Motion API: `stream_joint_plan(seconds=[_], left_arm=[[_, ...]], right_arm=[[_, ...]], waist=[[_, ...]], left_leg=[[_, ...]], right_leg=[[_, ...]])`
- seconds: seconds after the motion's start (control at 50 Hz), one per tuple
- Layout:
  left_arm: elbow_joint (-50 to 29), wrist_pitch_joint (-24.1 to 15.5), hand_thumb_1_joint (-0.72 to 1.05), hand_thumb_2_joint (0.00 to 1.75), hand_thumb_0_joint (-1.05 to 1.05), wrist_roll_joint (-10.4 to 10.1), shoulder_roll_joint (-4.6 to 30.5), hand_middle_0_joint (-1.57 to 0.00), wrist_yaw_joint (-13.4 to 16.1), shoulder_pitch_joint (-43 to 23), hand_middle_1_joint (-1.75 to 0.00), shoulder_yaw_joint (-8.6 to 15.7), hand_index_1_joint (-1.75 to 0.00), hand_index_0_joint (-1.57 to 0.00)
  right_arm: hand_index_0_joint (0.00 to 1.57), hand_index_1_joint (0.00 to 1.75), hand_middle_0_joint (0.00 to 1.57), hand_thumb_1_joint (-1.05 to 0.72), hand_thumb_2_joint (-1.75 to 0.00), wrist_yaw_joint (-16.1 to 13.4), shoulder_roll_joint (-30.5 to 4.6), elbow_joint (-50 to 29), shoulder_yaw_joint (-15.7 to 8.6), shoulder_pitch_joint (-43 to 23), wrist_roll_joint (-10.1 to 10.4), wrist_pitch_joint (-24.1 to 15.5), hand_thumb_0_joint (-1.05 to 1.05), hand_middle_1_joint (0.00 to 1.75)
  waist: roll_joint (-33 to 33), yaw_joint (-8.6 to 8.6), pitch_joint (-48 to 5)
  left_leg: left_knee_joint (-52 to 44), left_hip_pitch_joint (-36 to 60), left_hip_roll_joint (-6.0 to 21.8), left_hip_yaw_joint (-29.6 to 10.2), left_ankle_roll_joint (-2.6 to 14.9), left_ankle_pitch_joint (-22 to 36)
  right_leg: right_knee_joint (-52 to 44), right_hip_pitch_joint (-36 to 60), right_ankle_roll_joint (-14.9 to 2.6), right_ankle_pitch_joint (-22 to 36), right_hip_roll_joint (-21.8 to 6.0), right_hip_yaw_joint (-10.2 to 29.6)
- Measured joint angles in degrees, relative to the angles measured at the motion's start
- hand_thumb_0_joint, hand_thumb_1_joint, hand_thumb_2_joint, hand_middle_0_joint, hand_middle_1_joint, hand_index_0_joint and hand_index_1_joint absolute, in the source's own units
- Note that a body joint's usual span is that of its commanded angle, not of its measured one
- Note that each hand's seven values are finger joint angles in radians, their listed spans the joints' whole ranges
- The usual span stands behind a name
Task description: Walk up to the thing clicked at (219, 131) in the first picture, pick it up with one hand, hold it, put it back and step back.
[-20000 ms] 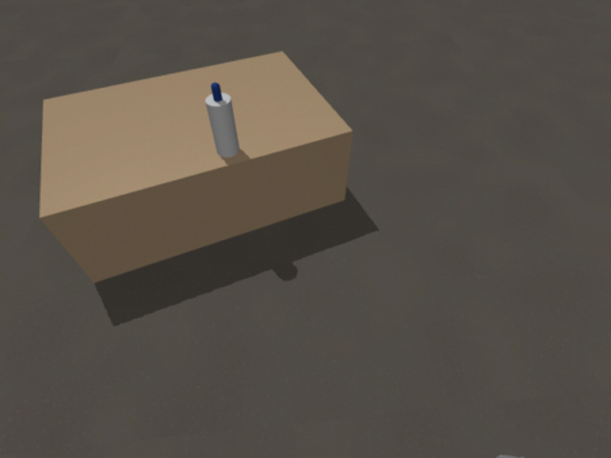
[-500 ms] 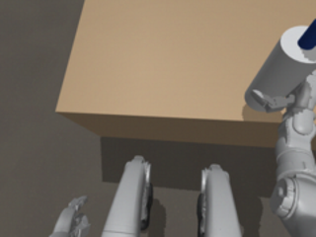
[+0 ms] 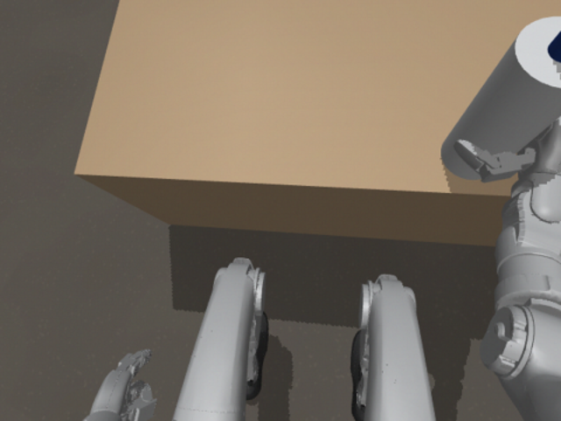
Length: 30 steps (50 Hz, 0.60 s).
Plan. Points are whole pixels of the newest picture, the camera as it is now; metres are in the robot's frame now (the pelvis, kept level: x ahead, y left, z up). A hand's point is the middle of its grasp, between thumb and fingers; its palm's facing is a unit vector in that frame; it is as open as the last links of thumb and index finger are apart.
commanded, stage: loosen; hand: right
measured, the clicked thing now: (518, 101) +0.49 -0.22 +0.04
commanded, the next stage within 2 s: open in 0.18 s
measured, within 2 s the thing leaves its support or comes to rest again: neither
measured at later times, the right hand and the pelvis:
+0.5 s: hand (507, 122) +0.49 -0.23 +0.00, palm faces +0.26 +0.97 -0.02, open 12.1 cm; pelvis +0.00 +0.00 -0.01, yaw +0 degrees
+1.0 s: hand out of the picture +0.50 -0.27 +0.05, palm faces +0.32 +0.95 -0.05, open 14.6 cm; pelvis +0.00 +0.00 +0.01, yaw +0 degrees
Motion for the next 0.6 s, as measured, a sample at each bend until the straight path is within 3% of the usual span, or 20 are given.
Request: stream_joint_plan(seconds=[0.2,0.36,0.6], left_arm=[[-0.65,0.69,0.92,0.88,0.00,-0.27,0.29,-0.20,-0.07,-0.66,-0.30,0.12,-0.29,-0.21],[-1.27,0.88,0.94,0.87,0.00,-0.51,0.01,-0.20,0.15,-0.59,-0.30,0.00,-0.29,-0.22],[-1.81,1.38,0.93,0.88,0.00,-0.78,0.30,-0.20,0.00,0.44,-0.30,-0.10,-0.29,-0.22]], right_arm=[[0.68,0.91,0.66,0.51,-1.04,0.25,0.22,-1.02,0.11,-0.94,0.35,0.76,-0.01,0.91],[0.75,0.79,0.73,0.51,-0.78,-0.81,-0.20,-1.27,0.77,-1.60,-0.20,2.72,-0.01,0.80],[0.75,0.60,0.73,0.50,-0.41,-0.25,-0.16,-2.10,1.34,-2.57,0.97,2.15,-0.01,0.60]], waist=[[0.07,-0.58,0.05],[0.16,-0.70,-0.08],[-0.08,-0.96,-0.71]], left_leg=[[2.13,-1.83,0.27,-0.14,0.02,-0.15],[1.98,-2.05,0.22,-0.18,-0.04,0.25],[1.54,-1.74,0.37,-0.24,-0.12,0.03]], right_leg=[[1.94,-1.85,0.10,0.07,0.43,0.08],[1.87,-2.11,0.01,0.41,0.41,0.06],[1.46,-1.92,-0.15,0.28,0.54,-0.06]])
